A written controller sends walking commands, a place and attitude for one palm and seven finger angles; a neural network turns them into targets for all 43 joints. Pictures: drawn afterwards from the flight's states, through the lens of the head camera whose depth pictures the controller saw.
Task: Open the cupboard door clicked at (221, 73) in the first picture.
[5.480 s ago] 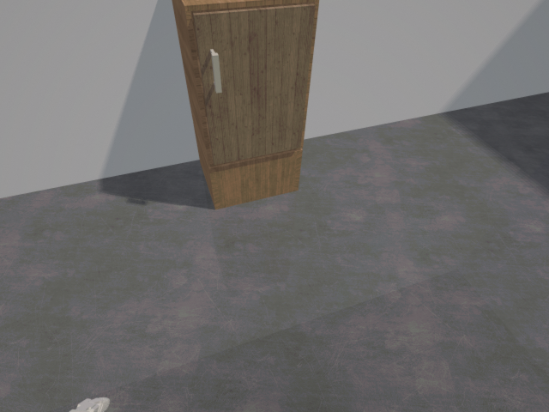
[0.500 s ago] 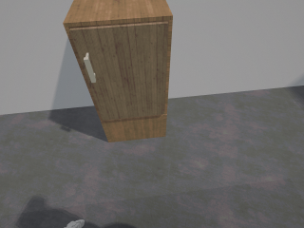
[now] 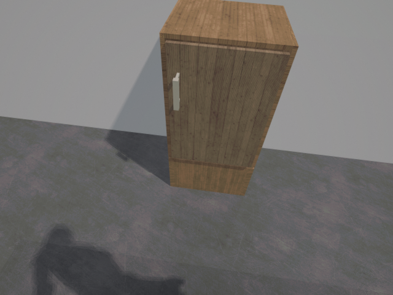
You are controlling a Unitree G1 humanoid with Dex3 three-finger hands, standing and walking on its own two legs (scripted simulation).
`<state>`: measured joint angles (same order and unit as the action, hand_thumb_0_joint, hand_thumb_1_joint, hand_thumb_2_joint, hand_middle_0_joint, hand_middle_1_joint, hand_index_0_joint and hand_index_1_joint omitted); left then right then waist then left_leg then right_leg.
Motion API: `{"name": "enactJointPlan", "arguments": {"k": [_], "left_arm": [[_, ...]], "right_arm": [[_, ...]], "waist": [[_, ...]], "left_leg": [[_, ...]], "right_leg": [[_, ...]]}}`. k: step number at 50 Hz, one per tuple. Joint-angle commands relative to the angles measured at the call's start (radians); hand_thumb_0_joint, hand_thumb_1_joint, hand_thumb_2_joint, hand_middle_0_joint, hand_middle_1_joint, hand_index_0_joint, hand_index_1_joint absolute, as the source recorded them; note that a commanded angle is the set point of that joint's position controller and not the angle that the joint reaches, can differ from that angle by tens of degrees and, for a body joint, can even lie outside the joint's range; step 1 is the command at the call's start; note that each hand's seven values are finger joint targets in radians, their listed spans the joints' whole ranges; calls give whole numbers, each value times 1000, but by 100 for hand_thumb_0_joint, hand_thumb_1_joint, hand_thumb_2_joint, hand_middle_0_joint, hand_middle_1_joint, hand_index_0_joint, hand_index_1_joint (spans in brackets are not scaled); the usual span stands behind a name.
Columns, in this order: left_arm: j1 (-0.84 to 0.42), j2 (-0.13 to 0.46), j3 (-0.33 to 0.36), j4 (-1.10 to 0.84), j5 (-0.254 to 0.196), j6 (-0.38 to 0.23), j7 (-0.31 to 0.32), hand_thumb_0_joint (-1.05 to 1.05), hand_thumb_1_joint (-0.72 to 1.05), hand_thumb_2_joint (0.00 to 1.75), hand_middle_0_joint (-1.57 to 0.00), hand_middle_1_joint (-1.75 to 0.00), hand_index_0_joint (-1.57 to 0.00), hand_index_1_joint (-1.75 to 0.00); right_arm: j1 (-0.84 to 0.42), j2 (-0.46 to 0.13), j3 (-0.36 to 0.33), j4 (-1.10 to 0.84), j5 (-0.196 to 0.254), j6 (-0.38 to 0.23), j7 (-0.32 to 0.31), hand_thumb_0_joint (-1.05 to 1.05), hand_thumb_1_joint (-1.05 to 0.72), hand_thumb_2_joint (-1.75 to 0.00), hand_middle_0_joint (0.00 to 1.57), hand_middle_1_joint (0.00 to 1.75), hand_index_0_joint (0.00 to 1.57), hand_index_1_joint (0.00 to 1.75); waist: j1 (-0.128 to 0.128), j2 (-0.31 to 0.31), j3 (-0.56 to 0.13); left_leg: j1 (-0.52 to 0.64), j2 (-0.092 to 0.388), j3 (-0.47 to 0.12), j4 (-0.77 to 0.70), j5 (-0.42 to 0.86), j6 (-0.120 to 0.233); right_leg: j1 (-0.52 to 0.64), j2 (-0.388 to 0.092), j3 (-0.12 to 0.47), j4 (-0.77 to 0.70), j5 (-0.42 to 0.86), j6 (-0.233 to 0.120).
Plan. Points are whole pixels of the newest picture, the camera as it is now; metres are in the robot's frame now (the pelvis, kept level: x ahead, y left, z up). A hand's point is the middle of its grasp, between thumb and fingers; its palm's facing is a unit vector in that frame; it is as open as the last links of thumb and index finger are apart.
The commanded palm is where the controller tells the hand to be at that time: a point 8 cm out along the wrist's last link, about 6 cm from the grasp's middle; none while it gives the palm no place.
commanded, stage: take the last steps up to it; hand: left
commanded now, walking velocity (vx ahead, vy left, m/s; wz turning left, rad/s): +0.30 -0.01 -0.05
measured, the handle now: (177, 91) +0.78 +0.18 -0.04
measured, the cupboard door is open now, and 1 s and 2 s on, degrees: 0 0 0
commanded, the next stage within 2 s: come to a stop and stand still in 0.52 s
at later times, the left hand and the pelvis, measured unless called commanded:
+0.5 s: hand (138, 238) +0.28 +0.20 -0.17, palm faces -0.06 -0.98 -0.18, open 7.4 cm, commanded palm none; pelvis +0.17 +0.02 -0.01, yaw -2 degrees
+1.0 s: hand (140, 223) +0.32 +0.20 -0.18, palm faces +0.04 -0.97 -0.24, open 7.3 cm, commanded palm none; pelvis +0.26 +0.01 -0.01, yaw -2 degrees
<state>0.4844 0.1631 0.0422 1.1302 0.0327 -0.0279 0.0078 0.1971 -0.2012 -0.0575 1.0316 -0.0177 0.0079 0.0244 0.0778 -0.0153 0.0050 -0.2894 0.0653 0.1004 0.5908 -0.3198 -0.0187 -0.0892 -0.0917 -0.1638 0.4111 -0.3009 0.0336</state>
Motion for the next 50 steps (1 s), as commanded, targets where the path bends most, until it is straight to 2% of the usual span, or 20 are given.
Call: {"name": "enactJointPlan", "arguments": {"k": [1,2,3,6,9,14,21,23,25,26,27,28,29,30,31,33,35,40,46,50], "left_arm": [[-79,64,7,-73,-16,-9,-6,0,90,90,-20,-30,-20,-30],[-132,52,1,-112,-11,-7,-3,0,90,90,-20,-30,-20,-30],[-169,71,8,-122,-4,-4,-2,0,90,90,-20,-30,-20,-30],[-135,65,16,-64,-2,2,-21,0,90,90,-20,-30,-20,-30],[-79,29,20,-42,-1,13,-21,0,90,90,-20,-30,-20,-30],[-175,39,26,-84,-6,22,-22,0,90,90,-20,-30,-20,-30],[-415,37,11,-172,-14,11,-27,0,90,90,-20,-30,-20,-30],[-413,32,9,-178,-16,4,-25,0,90,90,-20,-30,-20,-30],[-284,53,14,-142,-16,-6,-18,0,90,90,-20,-30,-20,-30],[-181,78,22,-109,-13,-15,-14,0,90,90,-20,-30,-20,-30],[-51,121,37,-69,-7,-28,-9,0,90,90,-20,-30,-20,-30],[43,213,61,-47,-4,-39,2,0,90,90,-20,-30,-20,-30],[54,253,61,-46,-26,-35,2,0,90,90,-20,-30,-20,-30],[-38,227,55,-71,-31,-25,9,0,90,90,-20,-30,-20,-30],[-127,179,44,-91,-29,-27,15,0,90,90,-20,-30,-20,-30],[-246,107,16,-122,-26,-28,21,0,90,90,-20,-30,-20,-30],[-314,81,0,-131,-17,-26,30,0,90,90,-20,-30,-20,-30],[-243,136,32,-139,-13,10,35,0,90,90,-20,-30,-20,-30],[-271,174,51,-174,-1,36,41,0,90,90,-20,-30,-20,-30],[-275,182,52,-181,-8,45,38,0,90,90,-20,-30,-20,-30]], "right_arm": [[270,-175,-35,26,-6,-47,-26,0,-90,-90,20,30,20,30],[345,-229,-44,38,-9,-42,-34,0,-90,-90,20,30,20,30],[300,-218,-37,30,-8,-37,-38,0,-90,-90,20,30,20,30],[158,-85,4,1,2,-59,-48,0,-90,-90,20,30,20,30],[176,-40,5,8,6,-82,-53,0,-90,-90,20,30,20,30],[240,-43,13,42,8,-95,-63,0,-90,-90,20,30,20,30],[354,-43,13,101,-10,-90,-69,0,-90,-90,20,30,20,30],[348,-57,10,108,-12,-84,-71,0,-90,-90,20,30,20,30],[319,-89,3,105,-6,-79,-72,0,-90,-90,20,30,20,30],[311,-89,2,106,-1,-77,-69,0,-90,-90,20,30,20,30],[296,-78,2,97,9,-78,-61,0,-90,-90,20,30,20,30],[344,-21,8,80,23,-81,-52,0,-90,-90,20,30,20,30],[346,-14,8,68,27,-75,-58,0,-90,-90,20,30,20,30],[293,-3,5,61,23,-68,-58,0,-90,-90,20,30,20,30],[245,13,2,54,15,-57,-49,0,-90,-90,20,30,20,30],[253,40,14,67,6,-30,-53,0,-90,-90,20,30,20,30],[306,77,27,91,10,3,-58,0,-90,-90,20,30,20,30],[184,23,0,28,7,41,-51,0,-90,-90,20,30,20,30],[49,-11,-16,-51,10,40,-47,0,-90,-90,20,30,20,30],[64,-19,-15,-51,12,25,-47,0,-90,-90,20,30,20,30]], "waist": [[-181,305,12],[-201,354,40],[-184,249,100],[-104,131,162],[-70,104,132],[-66,106,136],[-129,117,191],[-117,123,160],[-58,118,73],[-14,78,14],[46,38,-66],[58,-162,-190],[28,-162,-239],[10,-56,-115],[-13,-46,-36],[-86,18,50],[-141,12,31],[-83,-68,-10],[-64,-174,-21],[-90,-140,-64]], "left_leg": [[438,214,-298,-294,-184,72],[397,354,-491,-437,-290,145],[300,372,-481,-467,-341,169],[153,256,-285,-471,-89,125],[174,193,-142,-457,187,109],[266,202,-104,-421,493,137],[339,214,-84,-359,707,152],[343,214,-52,-292,855,147],[339,212,-35,-148,1006,134],[286,184,-21,-21,965,109],[131,139,4,170,782,78],[-108,-13,52,493,172,32],[-173,-71,-34,746,-293,32],[-212,-17,-102,784,-246,47],[-212,17,-104,768,-161,42],[-123,51,-124,667,-86,20],[-9,45,-116,482,-80,-4],[-100,-15,-85,388,-78,-30],[-100,-30,-98,291,-123,-37],[58,-46,-67,-35,86,-27]], "right_leg": [[-488,-2,11,277,-207,-36],[-581,39,23,500,-282,-29],[-595,-4,90,607,-254,-46],[-537,-55,137,706,-17,-39],[-519,-34,124,717,94,-16],[-617,-29,126,680,136,-7],[-594,-4,65,388,113,-41],[-484,33,38,282,76,-67],[-294,83,14,214,84,-94],[-133,101,6,139,156,-101],[103,40,77,114,275,-132],[331,-232,434,79,523,-251],[309,-373,617,-27,625,-349],[171,-346,542,-81,461,-352],[26,-303,487,-125,385,-298],[-217,-251,327,-136,544,-240],[-321,-201,193,-122,685,-206],[-184,-210,225,-56,735,-232],[-124,-224,244,3,772,-245],[-111,-156,220,92,621,-174]]}}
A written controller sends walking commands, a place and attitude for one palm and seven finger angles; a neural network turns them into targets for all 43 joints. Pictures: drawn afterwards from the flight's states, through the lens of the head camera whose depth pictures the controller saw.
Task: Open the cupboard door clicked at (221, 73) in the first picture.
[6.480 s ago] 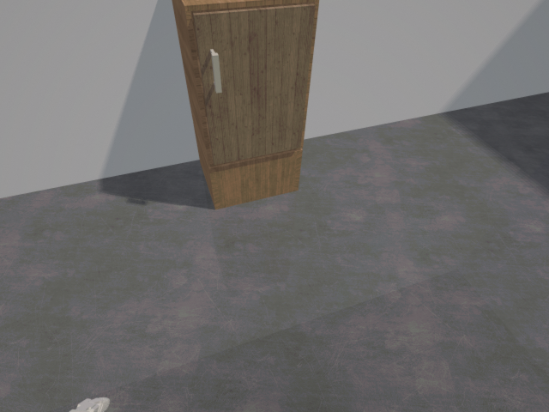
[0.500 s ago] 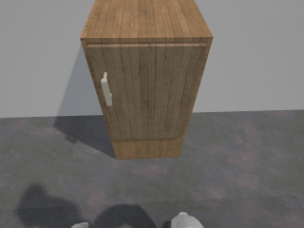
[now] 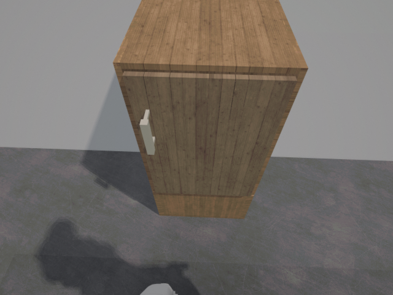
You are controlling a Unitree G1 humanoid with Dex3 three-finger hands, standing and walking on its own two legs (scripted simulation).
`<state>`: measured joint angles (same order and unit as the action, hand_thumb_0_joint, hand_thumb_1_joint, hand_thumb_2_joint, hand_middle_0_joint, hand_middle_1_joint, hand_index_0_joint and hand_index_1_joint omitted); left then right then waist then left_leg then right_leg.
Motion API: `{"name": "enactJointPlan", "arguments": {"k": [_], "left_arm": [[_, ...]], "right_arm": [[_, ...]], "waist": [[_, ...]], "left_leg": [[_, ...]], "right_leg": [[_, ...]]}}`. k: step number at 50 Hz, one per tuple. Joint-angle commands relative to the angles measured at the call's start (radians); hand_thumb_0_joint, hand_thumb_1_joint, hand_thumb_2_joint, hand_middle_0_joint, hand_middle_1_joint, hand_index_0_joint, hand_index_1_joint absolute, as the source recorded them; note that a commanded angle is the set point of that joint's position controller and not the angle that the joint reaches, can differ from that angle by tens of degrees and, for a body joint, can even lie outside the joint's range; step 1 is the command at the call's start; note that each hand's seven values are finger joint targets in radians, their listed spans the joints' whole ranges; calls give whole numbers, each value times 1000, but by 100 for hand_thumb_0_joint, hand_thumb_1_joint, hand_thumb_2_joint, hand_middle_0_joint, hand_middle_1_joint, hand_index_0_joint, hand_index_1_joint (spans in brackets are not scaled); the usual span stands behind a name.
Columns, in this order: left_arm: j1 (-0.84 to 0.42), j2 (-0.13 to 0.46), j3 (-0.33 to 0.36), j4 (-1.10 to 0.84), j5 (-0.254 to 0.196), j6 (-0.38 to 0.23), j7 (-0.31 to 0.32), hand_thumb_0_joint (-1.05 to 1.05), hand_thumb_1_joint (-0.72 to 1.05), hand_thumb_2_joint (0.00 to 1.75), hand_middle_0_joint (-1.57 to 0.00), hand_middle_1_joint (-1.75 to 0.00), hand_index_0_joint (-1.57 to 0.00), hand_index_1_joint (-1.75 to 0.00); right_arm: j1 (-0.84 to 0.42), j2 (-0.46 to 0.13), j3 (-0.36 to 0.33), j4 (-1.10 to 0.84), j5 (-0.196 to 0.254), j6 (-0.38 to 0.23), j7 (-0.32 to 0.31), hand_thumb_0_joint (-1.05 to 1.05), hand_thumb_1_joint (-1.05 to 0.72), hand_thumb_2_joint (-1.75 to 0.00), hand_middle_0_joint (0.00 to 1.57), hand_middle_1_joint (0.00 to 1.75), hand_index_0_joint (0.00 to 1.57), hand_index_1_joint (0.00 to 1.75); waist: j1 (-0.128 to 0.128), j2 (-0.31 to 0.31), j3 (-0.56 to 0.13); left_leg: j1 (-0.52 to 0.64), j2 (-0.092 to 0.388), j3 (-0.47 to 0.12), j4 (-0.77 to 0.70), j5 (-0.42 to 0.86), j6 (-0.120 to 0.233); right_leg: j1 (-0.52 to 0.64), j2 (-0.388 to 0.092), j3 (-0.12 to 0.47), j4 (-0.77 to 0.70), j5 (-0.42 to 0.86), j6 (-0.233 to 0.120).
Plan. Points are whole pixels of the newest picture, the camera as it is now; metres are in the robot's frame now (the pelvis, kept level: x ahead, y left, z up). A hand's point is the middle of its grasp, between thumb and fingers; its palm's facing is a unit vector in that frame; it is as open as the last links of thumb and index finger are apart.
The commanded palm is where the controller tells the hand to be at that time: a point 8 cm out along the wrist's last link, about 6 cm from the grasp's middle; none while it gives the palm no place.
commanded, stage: come to a stop and stand still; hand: left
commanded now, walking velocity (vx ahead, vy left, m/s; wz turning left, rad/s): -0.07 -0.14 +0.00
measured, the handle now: (149, 132) +0.52 +0.18 -0.03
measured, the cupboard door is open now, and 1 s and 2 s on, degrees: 0 0 0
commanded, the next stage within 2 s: look again from close up in 0.80 s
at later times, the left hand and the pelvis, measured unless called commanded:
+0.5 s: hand out of the picture -0.02 +0.18 -0.16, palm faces -0.01 -0.97 -0.25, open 7.4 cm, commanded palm none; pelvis -0.06 -0.02 +0.00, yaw -3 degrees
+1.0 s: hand out of the picture -0.10 +0.16 -0.17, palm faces +0.06 -0.98 -0.19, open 7.4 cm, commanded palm none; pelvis -0.04 +0.01 +0.00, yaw -1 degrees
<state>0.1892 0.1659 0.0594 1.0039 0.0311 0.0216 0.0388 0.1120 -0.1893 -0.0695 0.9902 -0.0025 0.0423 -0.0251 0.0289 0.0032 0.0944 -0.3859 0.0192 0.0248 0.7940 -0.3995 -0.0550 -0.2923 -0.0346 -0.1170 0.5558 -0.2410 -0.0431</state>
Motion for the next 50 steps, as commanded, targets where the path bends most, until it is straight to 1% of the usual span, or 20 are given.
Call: {"name": "enactJointPlan", "arguments": {"k": [1,3,4,8,11,18,22,23,24,25,26,27,30,38,44,45,46,47,48,50], "left_arm": [[29,162,29,-54,-12,1,6,0,90,90,-20,-30,-20,-30],[86,86,9,-71,-24,10,4,0,90,90,-20,-30,-20,-30],[61,114,14,-76,-19,16,8,0,90,90,-20,-30,-20,-30],[98,120,28,-32,-11,25,-6,0,90,90,-20,-30,-20,-30],[102,118,23,-22,-12,26,-17,0,90,90,-20,-30,-20,-30],[49,69,-1,-18,-13,25,-29,0,90,90,-20,-30,-20,-30],[190,55,-10,57,-17,-2,-25,0,90,90,-20,-30,-20,-30],[234,87,-6,75,-11,-10,-19,0,90,90,-20,-30,-20,-30],[234,154,2,73,-3,-16,-12,0,90,90,-20,-30,-20,-30],[179,199,6,41,-8,-15,-10,0,90,90,-20,-30,-20,-30],[123,204,9,16,-7,-18,-7,0,90,90,-20,-30,-20,-30],[100,186,9,16,-10,-29,-6,0,90,90,-20,-30,-20,-30],[127,127,-4,30,-14,-49,-10,0,90,90,-20,-30,-20,-30],[267,106,5,65,-8,-58,7,0,90,90,-20,-30,-20,-30],[218,112,2,76,-1,-43,6,0,90,90,-20,-30,-20,-30],[326,110,-20,77,3,-79,43,0,90,90,-20,-30,-20,-30],[248,161,-2,40,5,-95,40,0,90,90,-20,-30,-20,-30],[249,145,-8,29,-3,-89,35,0,90,90,-20,-30,-20,-30],[248,125,-9,29,-18,-83,33,0,90,90,-20,-30,-20,-30],[273,43,-27,24,-23,-67,31,0,90,90,-20,-30,-20,-30]], "right_arm": [[172,-47,-4,1,-6,-18,4,0,-90,-90,20,30,20,30],[147,-186,-22,-43,-19,-29,-3,0,-90,-90,20,30,20,30],[131,-188,-19,-53,-25,-25,-9,0,-90,-90,20,30,20,30],[38,-125,5,-72,-23,-37,-31,0,-90,-90,20,30,20,30],[73,-126,5,-58,-17,-41,-29,0,-90,-90,20,30,20,30],[160,-154,-16,-8,-28,-30,-14,0,-90,-90,20,30,20,30],[145,-132,-14,16,-21,-27,-2,0,-90,-90,20,30,20,30],[146,-86,-7,19,-13,-24,1,0,-90,-90,20,30,20,30],[131,-23,10,4,-4,-21,4,0,-90,-90,20,30,20,30],[79,-31,13,-27,-13,-16,14,0,-90,-90,20,30,20,30],[82,-57,2,-27,-19,-12,23,0,-90,-90,20,30,20,30],[85,-50,2,-7,-25,-9,24,0,-90,-90,20,30,20,30],[189,-50,0,49,-24,-20,33,0,-90,-90,20,30,20,30],[137,-59,5,11,-18,-18,25,0,-90,-90,20,30,20,30],[123,-14,20,16,-2,-28,18,0,-90,-90,20,30,20,30],[52,-32,44,-76,-20,-54,19,0,-90,-90,20,30,20,30],[188,-42,40,-92,-13,-59,20,0,-90,-90,20,30,20,30],[239,-26,37,-53,-20,-69,10,0,-90,-90,20,30,20,30],[269,-73,33,-38,-10,-73,3,0,-90,-90,20,30,20,30],[248,-132,26,-45,-10,-73,-5,0,-90,-90,20,30,20,30]], "waist": [[-52,-89,-166],[-41,299,-174],[-51,196,-149],[-10,159,-114],[-24,122,-133],[-79,201,-105],[-15,154,-97],[-1,52,-92],[1,-162,-39],[16,-227,45],[0,-179,52],[0,-234,106],[-25,-146,119],[25,-152,-6],[3,-209,-14],[11,-211,8],[-89,-134,-114],[-74,-152,-199],[-77,-148,-272],[-36,11,-261]], "left_leg": [[264,40,-1,-361,313,18],[278,406,-351,-455,911,200],[194,414,-291,-446,860,262],[203,285,-156,-442,767,224],[249,263,-146,-479,586,208],[242,274,-223,-574,134,197],[104,170,-139,-538,-22,113],[26,107,-73,-449,-65,66],[-71,17,17,-272,-73,20],[-93,26,13,-179,-82,20],[-59,39,-7,-102,-64,27],[-84,39,-28,-59,1,34],[-120,34,-4,37,112,27],[-199,43,-10,86,69,-3],[62,-1,45,-193,93,15],[30,-40,39,-116,6,26],[54,-29,53,-189,57,61],[116,-25,84,-268,184,92],[196,28,16,-274,443,111],[352,179,-103,-224,979,165]], "right_leg": [[36,-178,144,5,400,-49],[-134,12,60,289,-350,66],[-99,12,140,435,-385,56],[-177,25,190,605,-214,79],[-177,17,166,556,-171,95],[-52,-3,92,180,-260,83],[204,25,29,-191,-58,60],[274,-38,104,-280,-79,40],[218,-208,344,-408,-317,-24],[49,-318,458,-510,-506,-78],[-39,-345,468,-538,-574,-96],[-57,-302,463,-530,-489,-86],[49,-237,306,-445,-190,-62],[293,-296,284,-293,353,-108],[158,-228,208,-215,447,-78],[184,-183,309,-147,1031,-39],[298,-206,174,-47,1183,-20],[339,-168,138,100,1184,0],[302,-118,94,148,927,19],[77,-42,76,94,156,31]]}}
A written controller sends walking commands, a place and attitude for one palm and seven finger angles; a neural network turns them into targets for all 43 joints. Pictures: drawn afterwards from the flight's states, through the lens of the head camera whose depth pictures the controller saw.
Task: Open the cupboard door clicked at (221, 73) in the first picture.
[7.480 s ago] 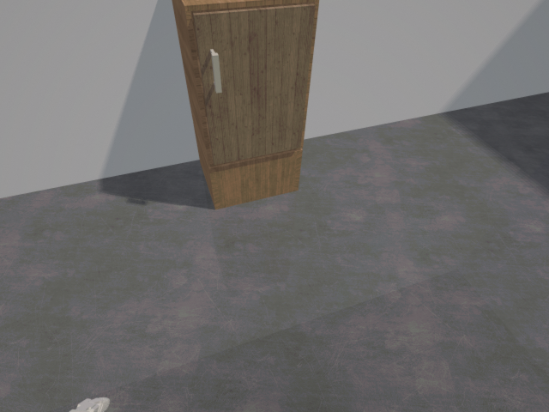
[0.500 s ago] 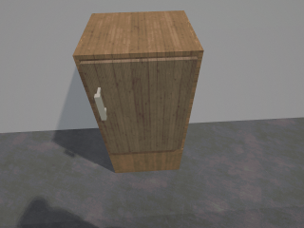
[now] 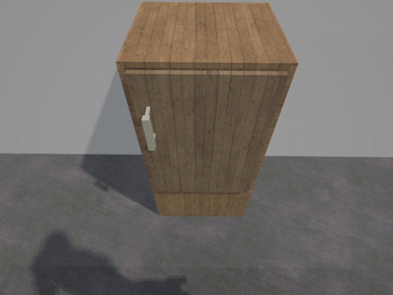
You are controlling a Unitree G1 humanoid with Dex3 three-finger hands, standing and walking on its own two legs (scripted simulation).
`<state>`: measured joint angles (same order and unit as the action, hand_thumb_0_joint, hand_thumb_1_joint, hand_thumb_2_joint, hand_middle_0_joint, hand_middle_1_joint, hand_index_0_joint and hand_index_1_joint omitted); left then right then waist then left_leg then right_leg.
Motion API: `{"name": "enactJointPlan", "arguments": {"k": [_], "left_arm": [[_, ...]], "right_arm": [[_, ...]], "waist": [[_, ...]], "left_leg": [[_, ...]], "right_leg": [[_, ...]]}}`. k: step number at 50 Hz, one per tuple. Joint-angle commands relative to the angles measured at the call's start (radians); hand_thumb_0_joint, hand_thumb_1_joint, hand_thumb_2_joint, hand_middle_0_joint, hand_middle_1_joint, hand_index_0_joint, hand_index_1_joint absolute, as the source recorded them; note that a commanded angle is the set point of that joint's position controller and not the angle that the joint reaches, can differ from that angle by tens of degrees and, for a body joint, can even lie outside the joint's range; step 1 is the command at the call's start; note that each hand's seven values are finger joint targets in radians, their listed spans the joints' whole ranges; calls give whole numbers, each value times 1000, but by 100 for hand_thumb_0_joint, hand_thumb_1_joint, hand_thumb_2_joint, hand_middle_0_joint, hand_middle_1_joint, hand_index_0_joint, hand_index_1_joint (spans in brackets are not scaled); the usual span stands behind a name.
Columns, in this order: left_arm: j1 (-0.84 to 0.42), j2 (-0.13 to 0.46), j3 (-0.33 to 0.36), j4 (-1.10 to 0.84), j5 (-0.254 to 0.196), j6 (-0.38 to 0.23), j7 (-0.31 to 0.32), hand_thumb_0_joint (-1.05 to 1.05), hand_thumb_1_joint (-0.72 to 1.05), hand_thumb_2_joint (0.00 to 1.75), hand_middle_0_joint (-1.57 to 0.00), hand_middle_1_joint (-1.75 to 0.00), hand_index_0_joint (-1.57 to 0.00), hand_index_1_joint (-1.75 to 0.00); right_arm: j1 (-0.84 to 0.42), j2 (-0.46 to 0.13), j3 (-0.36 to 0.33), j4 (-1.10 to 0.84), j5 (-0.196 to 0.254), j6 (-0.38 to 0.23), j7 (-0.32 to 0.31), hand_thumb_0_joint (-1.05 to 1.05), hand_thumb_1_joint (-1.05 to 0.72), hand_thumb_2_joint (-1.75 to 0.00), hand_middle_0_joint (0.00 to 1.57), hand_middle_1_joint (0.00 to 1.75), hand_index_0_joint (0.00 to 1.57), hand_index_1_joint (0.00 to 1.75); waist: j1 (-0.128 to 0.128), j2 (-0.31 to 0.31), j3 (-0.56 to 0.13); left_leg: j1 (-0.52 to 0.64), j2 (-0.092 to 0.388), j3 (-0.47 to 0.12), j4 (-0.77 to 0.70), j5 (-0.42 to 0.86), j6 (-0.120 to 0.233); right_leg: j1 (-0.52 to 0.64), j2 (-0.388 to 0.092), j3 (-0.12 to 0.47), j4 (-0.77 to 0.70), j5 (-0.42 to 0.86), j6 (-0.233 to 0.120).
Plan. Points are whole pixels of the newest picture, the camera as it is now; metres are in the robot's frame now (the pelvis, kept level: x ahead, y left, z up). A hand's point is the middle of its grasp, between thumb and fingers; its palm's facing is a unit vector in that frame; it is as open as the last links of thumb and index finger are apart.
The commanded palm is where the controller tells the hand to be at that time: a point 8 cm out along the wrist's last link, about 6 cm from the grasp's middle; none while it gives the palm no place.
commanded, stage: look again from close up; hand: left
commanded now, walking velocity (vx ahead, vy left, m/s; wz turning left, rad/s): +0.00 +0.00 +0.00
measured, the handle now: (150, 129) +0.55 +0.18 -0.03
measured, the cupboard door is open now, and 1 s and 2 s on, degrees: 0 0 0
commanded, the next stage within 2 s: shuffle to correct the standing spot in 0.36 s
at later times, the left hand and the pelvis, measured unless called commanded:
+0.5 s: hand out of the picture -0.01 +0.24 -0.17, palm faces -0.01 -0.98 -0.20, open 7.4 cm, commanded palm none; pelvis -0.04 +0.06 +0.00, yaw -2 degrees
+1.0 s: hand out of the picture -0.10 +0.13 -0.19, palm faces +0.10 -0.99 -0.09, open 7.4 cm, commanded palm none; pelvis -0.03 -0.01 +0.00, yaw +3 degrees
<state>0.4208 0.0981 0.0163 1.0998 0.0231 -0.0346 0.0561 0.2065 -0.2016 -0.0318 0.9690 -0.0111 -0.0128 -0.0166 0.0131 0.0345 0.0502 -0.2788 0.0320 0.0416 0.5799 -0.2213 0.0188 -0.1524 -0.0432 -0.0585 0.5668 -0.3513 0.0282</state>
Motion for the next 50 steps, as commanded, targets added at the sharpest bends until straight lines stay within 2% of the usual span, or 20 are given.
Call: {"name": "enactJointPlan", "arguments": {"k": [1,3,4,6,8,9,12,15,25,31,35,37,39,40,42,44,45,47,48,50], "left_arm": [[47,82,9,-86,0,12,12,0,90,90,-20,-30,-20,-30],[19,114,5,-78,-2,16,7,0,90,90,-20,-30,-20,-30],[27,131,5,-78,-3,21,5,0,90,90,-20,-30,-20,-30],[47,142,0,-68,1,22,2,0,90,90,-20,-30,-20,-30],[24,163,-4,-76,1,22,-1,0,90,90,-20,-30,-20,-30],[-3,166,-4,-88,1,25,-2,0,90,90,-20,-30,-20,-30],[-27,165,-2,-124,2,43,-7,0,90,90,-20,-30,-20,-30],[-34,166,-1,-139,6,50,-14,0,90,90,-20,-30,-20,-30],[-14,152,1,-128,5,47,-25,0,90,90,-20,-30,-20,-30],[-2,135,8,-117,14,66,-41,0,90,90,-20,-30,-20,-30],[61,116,15,-93,9,67,-46,0,90,90,-20,-30,-20,-30],[96,140,22,-85,9,61,-41,0,90,90,-20,-30,-20,-30],[90,167,25,-86,6,55,-28,0,90,90,-20,-30,-20,-30],[49,164,25,-99,2,50,-23,0,90,90,-20,-30,-20,-30],[11,141,21,-107,-2,43,-22,0,90,90,-20,-30,-20,-30],[0,129,15,-100,0,45,-28,0,90,90,-20,-30,-20,-30],[18,117,10,-95,-2,46,-32,0,90,90,-20,-30,-20,-30],[32,70,5,-118,2,46,-44,0,90,90,-20,-30,-20,-30],[-11,84,14,-137,12,51,-53,0,90,90,-20,-30,-20,-30],[-13,90,26,-138,20,55,-60,0,90,90,-20,-30,-20,-30]], "right_arm": [[123,-130,-8,-41,-7,-15,-13,0,-90,-90,20,30,20,30],[73,-102,-2,-40,-6,-14,-20,0,-90,-90,20,30,20,30],[62,-94,3,-49,-3,-13,-22,0,-90,-90,20,30,20,30],[26,-81,9,-64,1,-11,-23,0,-90,-90,20,30,20,30],[26,-80,6,-69,2,-11,-17,0,-90,-90,20,30,20,30],[37,-91,3,-66,1,-11,-14,0,-90,-90,20,30,20,30],[34,-113,-2,-65,-2,-13,-10,0,-90,-90,20,30,20,30],[29,-111,-4,-73,-4,-7,-7,0,-90,-90,20,30,20,30],[91,-107,-9,-34,-7,-12,-9,0,-90,-90,20,30,20,30],[135,-145,-28,-1,-14,8,-20,0,-90,-90,20,30,20,30],[131,-130,-32,15,-16,19,-24,0,-90,-90,20,30,20,30],[128,-96,-26,11,-16,21,-22,0,-90,-90,20,30,20,30],[140,-35,-12,6,-17,22,-18,0,-90,-90,20,30,20,30],[155,-15,-9,12,-17,21,-16,0,-90,-90,20,30,20,30],[184,11,0,31,-16,17,-15,0,-90,-90,20,30,20,30],[235,26,5,55,-16,8,-13,0,-90,-90,20,30,20,30],[259,5,3,67,-17,2,-16,0,-90,-90,20,30,20,30],[335,-113,-28,71,-25,-1,-35,0,-90,-90,20,30,20,30],[319,-149,-46,60,-25,-1,-38,0,-90,-90,20,30,20,30],[241,-122,-40,45,-23,-10,-34,0,-90,-90,20,30,20,30]], "waist": [[-2,65,-120],[-2,224,-10],[3,221,12],[21,93,27],[4,-47,-20],[-8,-66,-35],[3,16,-12],[7,43,24],[-2,26,-41],[-13,59,6],[7,60,1],[20,-72,21],[5,-273,59],[-14,-290,71],[-47,-196,66],[-67,-111,62],[-63,-27,73],[-82,205,94],[-81,167,113],[-41,160,108]], "left_leg": [[213,207,-134,-42,825,106],[155,156,-125,-68,847,96],[102,149,-120,-94,769,90],[36,105,-109,-86,563,68],[57,73,-97,-90,365,40],[63,71,-100,-106,319,37],[15,98,-149,-209,145,48],[-43,104,-184,-295,-100,48],[-2,122,-227,-374,-263,37],[-24,186,-335,-412,-393,105],[-139,150,-262,-371,-372,84],[-238,73,-185,-263,-365,52],[-225,-32,1,7,-223,27],[-172,-33,34,124,-168,28],[-114,-15,36,155,-155,32],[25,-3,45,-23,-111,27],[58,35,-25,-110,-136,33],[96,311,-433,-377,-399,146],[35,378,-498,-445,-454,198],[-89,338,-425,-457,-435,189]], "right_leg": [[-132,-17,20,51,-38,-34],[-157,-9,11,25,-50,-31],[-133,-10,21,17,-33,-34],[-81,-25,43,-69,159,-39],[-71,-49,72,-83,273,-45],[-71,-47,65,-75,252,-38],[-78,-25,39,-63,84,-21],[-90,-20,34,-68,64,-25],[-92,-16,32,-77,37,-38],[-175,17,7,6,-54,-49],[-25,26,7,-135,9,-60],[39,-31,93,-224,-97,-88],[-82,-162,262,-375,-349,-160],[-165,-204,297,-417,-356,-190],[-208,-176,236,-375,-215,-201],[-277,-117,130,-256,-165,-164],[-313,-68,90,-169,-156,-137],[-460,43,-39,121,-136,-69],[-466,9,8,272,-130,-71],[-414,-20,65,391,-77,-70]]}}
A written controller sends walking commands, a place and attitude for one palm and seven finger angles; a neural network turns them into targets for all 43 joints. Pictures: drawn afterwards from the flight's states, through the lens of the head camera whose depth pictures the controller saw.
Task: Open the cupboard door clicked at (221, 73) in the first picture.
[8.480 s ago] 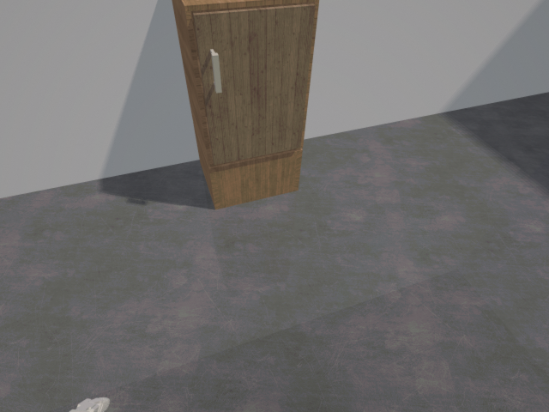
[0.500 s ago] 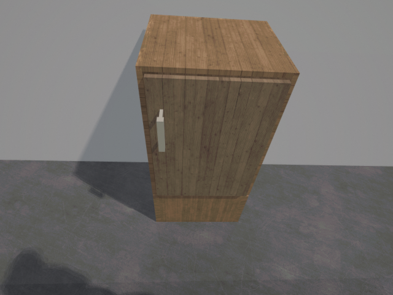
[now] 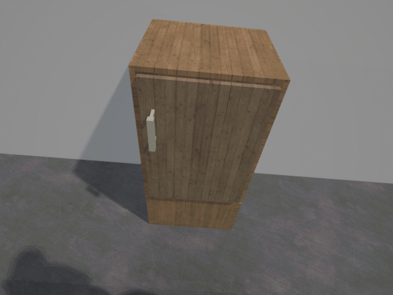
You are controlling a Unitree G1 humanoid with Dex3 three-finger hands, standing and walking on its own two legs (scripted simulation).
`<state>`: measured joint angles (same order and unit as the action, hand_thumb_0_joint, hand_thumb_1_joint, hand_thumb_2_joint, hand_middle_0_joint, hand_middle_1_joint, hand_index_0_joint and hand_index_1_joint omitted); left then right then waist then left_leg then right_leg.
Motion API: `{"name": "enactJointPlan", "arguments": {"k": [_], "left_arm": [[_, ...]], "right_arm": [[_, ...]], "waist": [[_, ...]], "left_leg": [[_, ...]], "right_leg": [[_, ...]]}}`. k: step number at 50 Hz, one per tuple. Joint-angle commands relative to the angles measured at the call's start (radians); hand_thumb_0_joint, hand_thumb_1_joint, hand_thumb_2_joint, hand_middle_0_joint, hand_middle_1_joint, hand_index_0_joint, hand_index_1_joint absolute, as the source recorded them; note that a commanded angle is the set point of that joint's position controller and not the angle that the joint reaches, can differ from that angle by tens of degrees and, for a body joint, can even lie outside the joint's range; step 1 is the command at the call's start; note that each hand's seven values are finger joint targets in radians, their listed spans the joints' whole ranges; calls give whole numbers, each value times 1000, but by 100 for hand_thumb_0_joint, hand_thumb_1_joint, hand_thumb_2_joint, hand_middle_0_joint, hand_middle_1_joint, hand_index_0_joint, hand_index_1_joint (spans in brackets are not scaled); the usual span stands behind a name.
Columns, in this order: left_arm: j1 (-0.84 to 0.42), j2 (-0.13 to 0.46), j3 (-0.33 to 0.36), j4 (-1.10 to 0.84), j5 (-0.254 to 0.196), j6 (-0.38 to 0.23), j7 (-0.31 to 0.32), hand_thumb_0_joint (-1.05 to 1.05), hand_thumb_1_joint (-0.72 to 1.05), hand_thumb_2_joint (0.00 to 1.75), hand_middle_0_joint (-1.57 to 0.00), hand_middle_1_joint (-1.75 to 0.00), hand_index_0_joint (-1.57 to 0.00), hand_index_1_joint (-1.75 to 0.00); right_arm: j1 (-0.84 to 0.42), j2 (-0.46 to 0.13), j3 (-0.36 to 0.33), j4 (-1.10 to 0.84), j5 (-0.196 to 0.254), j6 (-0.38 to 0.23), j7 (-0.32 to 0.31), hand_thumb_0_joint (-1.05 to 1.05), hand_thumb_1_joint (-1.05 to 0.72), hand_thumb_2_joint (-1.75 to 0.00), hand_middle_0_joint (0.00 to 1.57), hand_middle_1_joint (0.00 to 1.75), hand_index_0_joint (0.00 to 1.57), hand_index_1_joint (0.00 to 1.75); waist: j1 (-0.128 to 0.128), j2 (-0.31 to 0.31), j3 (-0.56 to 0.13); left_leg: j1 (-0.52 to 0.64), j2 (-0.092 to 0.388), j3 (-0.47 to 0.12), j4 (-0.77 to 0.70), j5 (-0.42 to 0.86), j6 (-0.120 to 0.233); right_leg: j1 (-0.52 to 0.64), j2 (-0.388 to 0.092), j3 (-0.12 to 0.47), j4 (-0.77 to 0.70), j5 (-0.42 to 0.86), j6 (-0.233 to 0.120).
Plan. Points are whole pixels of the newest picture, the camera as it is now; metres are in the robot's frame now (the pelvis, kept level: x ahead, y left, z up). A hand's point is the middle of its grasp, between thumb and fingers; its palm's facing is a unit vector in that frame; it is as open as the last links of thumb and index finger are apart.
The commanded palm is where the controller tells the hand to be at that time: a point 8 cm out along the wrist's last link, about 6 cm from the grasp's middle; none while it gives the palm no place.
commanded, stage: shuffle to correct the standing spot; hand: left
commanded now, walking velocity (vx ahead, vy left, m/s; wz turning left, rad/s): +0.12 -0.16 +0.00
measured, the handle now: (152, 130) +0.59 +0.17 -0.03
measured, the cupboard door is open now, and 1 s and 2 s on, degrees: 0 0 0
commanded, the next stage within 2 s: come to a stop and stand still in 0.04 s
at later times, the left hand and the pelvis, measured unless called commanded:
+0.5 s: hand out of the picture +0.03 +0.07 -0.16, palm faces +0.11 -0.98 -0.17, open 7.4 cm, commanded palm none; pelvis +0.04 -0.08 +0.02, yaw +1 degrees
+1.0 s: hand out of the picture +0.04 +0.21 -0.15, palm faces +0.03 -0.95 -0.31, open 7.4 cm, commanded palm none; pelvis +0.00 +0.00 +0.00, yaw +0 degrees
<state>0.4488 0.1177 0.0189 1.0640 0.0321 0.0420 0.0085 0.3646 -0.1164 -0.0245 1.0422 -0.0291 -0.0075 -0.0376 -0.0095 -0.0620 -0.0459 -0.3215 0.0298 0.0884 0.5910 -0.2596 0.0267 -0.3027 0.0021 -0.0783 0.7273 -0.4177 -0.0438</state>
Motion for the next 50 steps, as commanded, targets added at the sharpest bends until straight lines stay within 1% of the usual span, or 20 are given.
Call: {"name": "enactJointPlan", "arguments": {"k": [1,4,7,8,9,10,11,13,15,18,26,32,33,34,36,38,39,41,44,50], "left_arm": [[-31,70,26,-99,10,-22,-17,0,90,90,-20,-30,-20,-30],[-8,22,22,-92,1,-35,-25,0,90,90,-20,-30,-20,-30],[87,35,27,-49,1,-47,-20,0,90,90,-20,-30,-20,-30],[111,80,36,-46,4,-51,-10,0,90,90,-20,-30,-20,-30],[113,148,46,-47,3,-56,5,0,90,90,-20,-30,-20,-30],[92,158,46,-65,-5,-56,10,0,90,90,-20,-30,-20,-30],[46,134,40,-72,-6,-66,18,0,90,90,-20,-30,-20,-30],[-42,107,21,-76,-7,-83,23,0,90,90,-20,-30,-20,-30],[-45,113,15,-75,-5,-89,25,0,90,90,-20,-30,-20,-30],[-1,161,26,-65,-5,-79,36,0,90,90,-20,-30,-20,-30],[2,195,53,-72,2,-57,53,0,90,90,-20,-30,-20,-30],[-73,205,50,-92,4,-44,40,0,90,90,-20,-30,-20,-30],[-9,217,31,-93,-1,-64,80,0,90,90,-20,-30,-20,-30],[-68,298,42,-138,1,-67,70,0,90,90,-20,-30,-20,-30],[-129,250,40,-134,-4,-59,57,0,90,90,-20,-30,-20,-30],[-101,159,17,-127,-9,-46,52,0,90,90,-20,-30,-20,-30],[-86,136,15,-126,-7,-47,51,0,90,90,-20,-30,-20,-30],[-129,150,13,-131,1,-32,39,0,90,90,-20,-30,-20,-30],[-120,160,7,-131,1,-27,29,0,90,90,-20,-30,-20,-30],[-117,169,7,-133,-4,-34,22,0,90,90,-20,-30,-20,-30]], "right_arm": [[50,-199,-46,-37,-3,-22,-14,0,-90,-90,20,30,20,30],[-3,-204,-50,-55,-8,-30,-12,0,-90,-90,20,30,20,30],[-9,-183,-54,-55,-3,-16,-6,0,-90,-90,20,30,20,30],[-9,-136,-42,-65,2,-10,-4,0,-90,-90,20,30,20,30],[-22,-62,-21,-92,9,-7,5,0,-90,-90,20,30,20,30],[-67,-64,-19,-107,7,-1,10,0,-90,-90,20,30,20,30],[-71,-55,-15,-100,7,4,12,0,-90,-90,20,30,20,30],[-27,-42,-5,-52,8,5,18,0,-90,-90,20,30,20,30],[-14,-32,1,-31,18,9,21,0,-90,-90,20,30,20,30],[-56,-49,1,-55,27,21,19,0,-90,-90,20,30,20,30],[-159,-92,-20,-121,24,44,22,0,-90,-90,20,30,20,30],[-135,-75,-16,-125,26,35,22,0,-90,-90,20,30,20,30],[-182,-146,-23,-195,20,25,18,0,-90,-90,20,30,20,30],[-159,-100,-29,-210,26,22,26,0,-90,-90,20,30,20,30],[-89,-128,-21,-202,20,15,29,0,-90,-90,20,30,20,30],[-104,-192,-25,-213,12,10,23,0,-90,-90,20,30,20,30],[-118,-197,-22,-224,8,15,20,0,-90,-90,20,30,20,30],[-130,-195,-15,-227,8,10,25,0,-90,-90,20,30,20,30],[-133,-208,-14,-221,8,6,25,0,-90,-90,20,30,20,30],[-97,-206,-9,-192,6,-8,21,0,-90,-90,20,30,20,30]], "waist": [[-4,249,200],[13,161,108],[50,38,50],[66,-91,74],[66,-267,92],[74,-176,117],[43,-82,137],[-2,-34,154],[3,-17,124],[38,-32,75],[69,-57,40],[33,-79,28],[23,195,-36],[3,194,-63],[-25,160,-37],[16,140,39],[28,30,82],[18,143,148],[28,109,209],[31,64,125]], "left_leg": [[-55,333,-416,-458,-348,175],[-55,278,-256,-364,-164,143],[-136,163,-125,-156,-228,61],[-251,69,-41,2,-274,28],[-325,-21,52,192,-296,-4],[-289,1,-22,332,-321,6],[-267,15,-50,391,-259,2],[-207,35,-69,375,-152,-12],[-138,16,-40,265,-130,-29],[-138,-18,-24,187,-135,-49],[-208,-37,-74,286,-178,-59],[24,-48,-44,19,-65,-41],[51,-74,-38,74,-133,-61],[43,-50,-51,33,-86,-36],[127,-3,-69,-140,6,-21],[61,146,-219,-165,246,47],[12,142,-189,-157,185,56],[-60,102,-232,-270,-60,45],[-135,109,-277,-373,-286,48],[-76,95,-277,-380,-279,47]], "right_leg": [[-253,-75,88,224,11,8],[-68,-62,31,-18,34,26],[160,-5,-21,-270,162,37],[213,-107,142,-374,28,7],[195,-285,392,-517,-104,-61],[91,-357,455,-583,-139,-120],[29,-349,463,-601,-116,-130],[7,-301,347,-541,193,-103],[48,-274,235,-483,468,-105],[165,-311,226,-405,774,-139],[254,-368,268,-357,871,-191],[95,-297,223,-343,582,-130],[179,-310,371,-306,986,-100],[154,-304,290,-251,721,-119],[68,-200,162,-204,365,-59],[25,-80,46,-189,140,14],[30,-74,52,-223,141,13],[14,-72,52,-202,60,16],[20,-52,49,-187,80,23],[49,-58,94,-223,95,14]]}}
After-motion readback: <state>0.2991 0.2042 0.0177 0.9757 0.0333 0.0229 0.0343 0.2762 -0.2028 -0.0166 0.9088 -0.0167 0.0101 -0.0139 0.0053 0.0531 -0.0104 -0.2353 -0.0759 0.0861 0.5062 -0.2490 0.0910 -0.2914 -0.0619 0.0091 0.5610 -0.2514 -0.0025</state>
